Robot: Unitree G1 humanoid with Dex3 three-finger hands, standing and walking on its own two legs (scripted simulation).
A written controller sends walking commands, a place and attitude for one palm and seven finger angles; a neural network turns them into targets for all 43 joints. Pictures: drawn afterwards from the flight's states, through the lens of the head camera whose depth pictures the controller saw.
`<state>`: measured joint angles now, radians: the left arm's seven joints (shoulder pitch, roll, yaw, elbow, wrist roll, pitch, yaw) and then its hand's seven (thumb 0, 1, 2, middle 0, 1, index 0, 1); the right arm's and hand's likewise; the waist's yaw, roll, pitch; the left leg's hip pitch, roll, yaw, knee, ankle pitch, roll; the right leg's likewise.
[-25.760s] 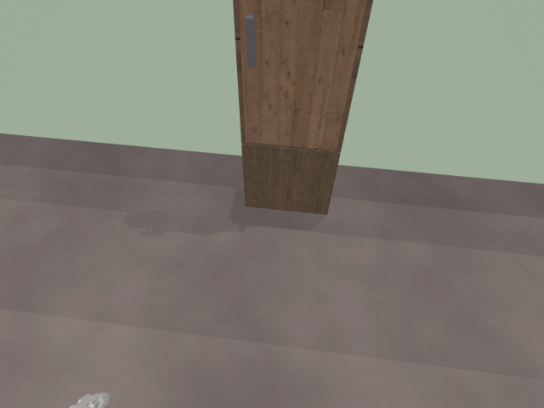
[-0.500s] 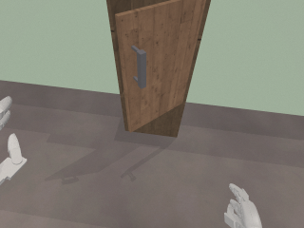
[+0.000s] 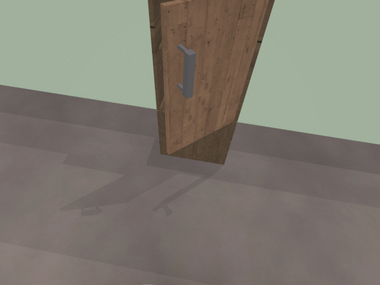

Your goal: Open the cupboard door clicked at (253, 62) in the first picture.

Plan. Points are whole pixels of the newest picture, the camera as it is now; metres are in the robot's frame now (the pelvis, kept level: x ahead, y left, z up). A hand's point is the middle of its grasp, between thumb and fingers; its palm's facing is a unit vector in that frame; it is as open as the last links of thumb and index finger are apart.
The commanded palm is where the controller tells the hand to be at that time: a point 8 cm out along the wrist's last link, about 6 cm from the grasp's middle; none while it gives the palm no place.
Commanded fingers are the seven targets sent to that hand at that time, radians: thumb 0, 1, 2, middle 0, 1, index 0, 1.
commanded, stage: let the arm hang, fingers relaxed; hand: left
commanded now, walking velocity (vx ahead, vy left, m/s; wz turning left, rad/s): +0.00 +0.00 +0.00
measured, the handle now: (184, 72) +0.65 +0.05 +0.08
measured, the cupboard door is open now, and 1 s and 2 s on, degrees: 44 44 44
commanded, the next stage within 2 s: look to check the result in 0.74 s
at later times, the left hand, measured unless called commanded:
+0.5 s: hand out of the picture +0.03 +0.24 -0.15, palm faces +0.03 -0.95 -0.30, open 7.4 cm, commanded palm none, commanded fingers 0.00 0.90 0.90 -0.20 -0.30 -0.20 -0.30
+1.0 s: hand out of the picture +0.10 +0.23 -0.14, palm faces -0.02 -0.94 -0.34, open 7.4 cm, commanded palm none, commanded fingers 0.00 0.90 0.90 -0.20 -0.30 -0.20 -0.30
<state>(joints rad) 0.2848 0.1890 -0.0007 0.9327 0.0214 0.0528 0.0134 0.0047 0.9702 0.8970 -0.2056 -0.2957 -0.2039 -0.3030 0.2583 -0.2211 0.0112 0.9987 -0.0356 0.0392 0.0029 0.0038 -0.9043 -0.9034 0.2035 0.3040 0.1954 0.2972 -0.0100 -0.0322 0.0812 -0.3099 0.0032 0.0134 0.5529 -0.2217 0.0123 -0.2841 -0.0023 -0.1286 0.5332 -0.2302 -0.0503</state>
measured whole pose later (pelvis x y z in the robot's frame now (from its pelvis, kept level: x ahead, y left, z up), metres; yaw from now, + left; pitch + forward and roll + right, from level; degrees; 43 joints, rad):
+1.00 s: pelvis +0.03 -0.01 +0.02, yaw -1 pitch -2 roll +0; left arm 0.11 0.29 0.02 1.14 0.02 -0.02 0.01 0.00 0.90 0.90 -0.20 -0.30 -0.20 -0.30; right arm 0.12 -0.31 -0.01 1.14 -0.02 0.00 0.00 0.00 -0.90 -0.90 0.20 0.30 0.20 0.30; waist 0.00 0.03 0.07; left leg -0.14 0.00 0.03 0.32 -0.15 0.00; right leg -0.14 0.01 -0.11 0.33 -0.17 -0.05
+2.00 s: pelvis +0.03 +0.00 +0.01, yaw -13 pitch -1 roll -1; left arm 0.14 0.21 0.08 0.99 0.02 0.08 -0.02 0.00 0.90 0.90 -0.20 -0.29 -0.20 -0.30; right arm 0.25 -0.19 -0.03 1.04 -0.04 0.02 -0.04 0.00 -0.90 -0.90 0.21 0.30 0.20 0.30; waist 0.00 0.01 0.12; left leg -0.20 0.10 0.21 0.50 -0.28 0.01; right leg -0.39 0.01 -0.01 0.92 -0.49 0.00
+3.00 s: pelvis +0.00 -0.03 +0.00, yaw -47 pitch +1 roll -1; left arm 0.15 0.27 0.08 0.92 0.02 0.08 -0.03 0.00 0.90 0.90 -0.20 -0.29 -0.20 -0.30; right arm 0.18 -0.21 -0.02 0.89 -0.04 0.01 -0.03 0.00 -0.90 -0.90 0.21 0.30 0.20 0.30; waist 0.01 -0.04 0.11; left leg -0.28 0.09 0.06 0.56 -0.30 -0.02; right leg -0.49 0.05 0.03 0.99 -0.50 0.03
